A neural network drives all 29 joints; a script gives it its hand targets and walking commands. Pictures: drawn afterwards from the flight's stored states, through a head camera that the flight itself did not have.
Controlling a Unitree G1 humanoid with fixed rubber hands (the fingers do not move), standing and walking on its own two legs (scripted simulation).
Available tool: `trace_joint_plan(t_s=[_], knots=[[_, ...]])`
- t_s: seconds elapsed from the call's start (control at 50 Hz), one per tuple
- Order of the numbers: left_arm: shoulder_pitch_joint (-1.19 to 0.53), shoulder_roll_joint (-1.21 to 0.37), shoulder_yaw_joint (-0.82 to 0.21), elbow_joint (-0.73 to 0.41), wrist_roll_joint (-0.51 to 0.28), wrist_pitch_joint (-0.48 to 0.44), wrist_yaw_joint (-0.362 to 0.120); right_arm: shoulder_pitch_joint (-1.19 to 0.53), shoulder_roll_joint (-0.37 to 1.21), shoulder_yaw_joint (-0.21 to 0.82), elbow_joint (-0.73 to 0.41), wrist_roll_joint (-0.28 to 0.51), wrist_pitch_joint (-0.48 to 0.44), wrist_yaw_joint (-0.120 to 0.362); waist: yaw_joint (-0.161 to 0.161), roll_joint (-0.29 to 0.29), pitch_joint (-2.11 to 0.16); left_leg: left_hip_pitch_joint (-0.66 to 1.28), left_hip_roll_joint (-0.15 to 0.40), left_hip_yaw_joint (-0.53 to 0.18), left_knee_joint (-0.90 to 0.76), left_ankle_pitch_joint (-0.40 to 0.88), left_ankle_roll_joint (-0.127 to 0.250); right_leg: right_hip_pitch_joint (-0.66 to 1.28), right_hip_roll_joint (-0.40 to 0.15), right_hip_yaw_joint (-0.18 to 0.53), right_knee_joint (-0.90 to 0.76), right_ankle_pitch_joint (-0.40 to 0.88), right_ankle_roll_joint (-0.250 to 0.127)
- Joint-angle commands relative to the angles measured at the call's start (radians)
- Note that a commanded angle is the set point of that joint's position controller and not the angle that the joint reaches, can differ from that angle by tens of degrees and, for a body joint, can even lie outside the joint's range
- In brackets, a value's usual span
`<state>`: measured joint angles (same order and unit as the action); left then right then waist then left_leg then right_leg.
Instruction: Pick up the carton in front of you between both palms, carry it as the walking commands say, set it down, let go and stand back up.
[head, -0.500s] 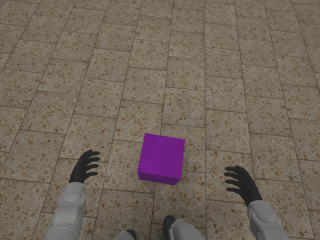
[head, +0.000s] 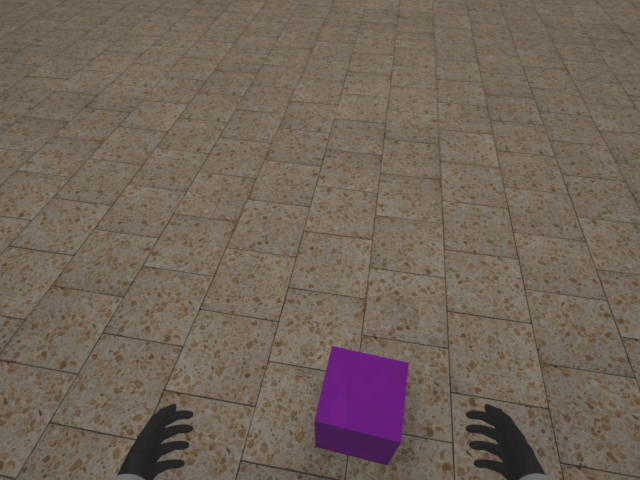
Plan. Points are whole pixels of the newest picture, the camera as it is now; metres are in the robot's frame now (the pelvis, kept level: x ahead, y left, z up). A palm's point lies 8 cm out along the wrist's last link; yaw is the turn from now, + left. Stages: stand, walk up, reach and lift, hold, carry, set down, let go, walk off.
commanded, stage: let go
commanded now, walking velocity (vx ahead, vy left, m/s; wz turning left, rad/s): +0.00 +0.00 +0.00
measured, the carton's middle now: (359, 406) +0.42 -0.09 -0.65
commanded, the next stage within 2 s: stand in 0.24 s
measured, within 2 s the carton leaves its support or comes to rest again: neither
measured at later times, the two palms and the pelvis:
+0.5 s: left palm out of the picture +0.13 +0.27 -0.08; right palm out of the picture +0.14 -0.30 -0.09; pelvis +0.01 -0.03 -0.01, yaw +1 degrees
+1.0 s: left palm out of the picture +0.12 +0.26 -0.09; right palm out of the picture +0.14 -0.32 -0.10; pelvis +0.01 -0.04 +0.00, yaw +2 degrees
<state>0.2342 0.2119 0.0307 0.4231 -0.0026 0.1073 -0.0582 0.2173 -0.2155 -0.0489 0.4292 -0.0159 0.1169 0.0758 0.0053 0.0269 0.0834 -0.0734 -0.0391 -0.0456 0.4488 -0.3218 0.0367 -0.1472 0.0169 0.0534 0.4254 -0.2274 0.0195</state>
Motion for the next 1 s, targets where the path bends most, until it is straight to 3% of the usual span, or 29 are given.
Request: trace_joint_plan(t_s=[0.0,0.02,0.06,0.2,0.22,0.24,0.28,0.32,0.46,0.56,0.76,0.98], knots=[[-0.068,0.071,0.02,-0.107,0.004,-0.002,-0.001,-0.023,-0.11,-0.039,-0.094,-0.003,-0.001,-0.001,-0.018,0.005,-0.039,-0.156,0.041,-0.001,-0.117,0.261,-0.052,0.167,0.051,-0.057,0.007,0.193,-0.01],[-0.016,0.07,0.022,-0.035,-0.006,-0.026,0.021,-0.073,-0.154,-0.044,-0.137,-0.013,0.05,-0.028,-0.005,-0.004,-0.099,-0.088,0.045,-0.004,-0.076,0.375,-0.064,0.126,0.07,-0.059,0.037,0.166,-0.008],[-0.023,0.074,0.017,-0.055,-0.007,-0.032,0.035,-0.036,-0.142,-0.03,-0.132,-0.009,0.067,-0.044,-0.007,0.012,-0.092,-0.082,0.04,-0.008,-0.049,0.433,-0.073,0.098,0.068,-0.055,0.036,0.167,-0.009],[-0.036,0.091,0.02,-0.056,-0.005,-0.025,0.038,-0.032,-0.12,-0.008,-0.14,0.0,0.091,-0.062,-0.008,0.006,-0.079,-0.096,0.023,0.004,-0.044,0.377,-0.054,0.084,0.056,-0.04,0.035,0.213,-0.01],[-0.033,0.092,0.021,-0.054,-0.004,-0.022,0.036,-0.034,-0.118,-0.007,-0.142,0.0,0.094,-0.064,-0.007,0.001,-0.076,-0.101,0.02,0.006,-0.045,0.357,-0.051,0.09,0.053,-0.039,0.034,0.214,-0.01],[-0.035,0.208,0.063,0.087,0.053,-0.046,0.065,-0.1,-0.221,-0.04,-0.018,-0.011,0.018,-0.093,0.017,0.08,-0.056,-0.194,0.054,-0.008,-0.015,0.16,-0.069,-0.03,-0.043,0.008,0.029,0.152,0.002],[-0.04,0.228,0.062,0.117,0.056,-0.07,0.076,-0.061,-0.197,-0.033,0.023,-0.027,-0.04,-0.095,0.001,0.016,-0.07,-0.172,0.062,-0.042,-0.022,0.002,-0.054,-0.088,-0.058,0.035,-0.003,-0.001,-0.017],[-0.064,0.218,0.059,0.138,0.056,-0.088,0.075,-0.057,-0.2,-0.031,0.055,-0.028,-0.074,-0.089,-0.004,-0.014,-0.064,-0.166,0.068,-0.056,-0.017,-0.038,-0.04,-0.125,-0.06,0.055,-0.026,-0.092,-0.029],[-0.078,0.235,0.059,0.217,0.045,-0.113,0.066,-0.045,-0.235,-0.024,0.142,-0.029,-0.115,-0.088,-0.003,-0.035,-0.146,-0.102,0.089,-0.074,0.007,0.214,-0.037,-0.049,-0.073,0.048,0.019,0.185,-0.039],[-0.075,0.259,0.058,0.265,0.04,-0.114,0.074,-0.028,-0.258,-0.018,0.191,-0.023,-0.121,-0.099,-0.002,-0.039,-0.154,-0.086,0.095,-0.075,0.011,0.293,-0.042,-0.009,-0.083,0.053,0.025,0.277,-0.041],[-0.091,0.281,0.054,0.336,0.032,-0.117,0.08,-0.029,-0.279,-0.004,0.262,-0.018,-0.127,-0.107,-0.001,-0.023,-0.14,-0.076,0.102,-0.079,-0.013,0.338,-0.043,0.031,-0.094,0.057,0.01,0.33,-0.045],[-0.118,0.287,0.05,0.402,0.029,-0.118,0.075,-0.049,-0.297,0.009,0.329,-0.014,-0.134,-0.11,0.001,-0.018,-0.116,-0.071,0.112,-0.089,-0.062,0.3,-0.038,0.047,-0.098,0.061,-0.027,0.279,-0.047]])
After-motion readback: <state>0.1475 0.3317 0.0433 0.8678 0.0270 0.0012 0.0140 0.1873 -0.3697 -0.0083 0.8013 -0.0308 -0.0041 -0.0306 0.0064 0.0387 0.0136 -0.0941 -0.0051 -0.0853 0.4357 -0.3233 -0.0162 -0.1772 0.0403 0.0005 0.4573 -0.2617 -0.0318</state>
